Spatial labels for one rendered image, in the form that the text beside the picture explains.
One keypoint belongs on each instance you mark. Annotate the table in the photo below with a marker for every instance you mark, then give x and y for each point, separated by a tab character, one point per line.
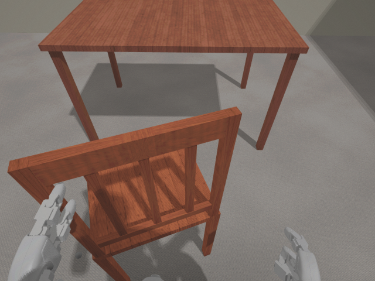
177	26

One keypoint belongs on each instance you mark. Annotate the left robot hand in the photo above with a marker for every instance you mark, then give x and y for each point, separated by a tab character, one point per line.
41	246

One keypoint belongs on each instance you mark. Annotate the chair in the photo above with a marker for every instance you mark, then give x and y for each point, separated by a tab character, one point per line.
142	185

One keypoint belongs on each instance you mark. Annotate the right robot hand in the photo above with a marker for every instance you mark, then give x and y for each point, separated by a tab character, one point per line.
300	267

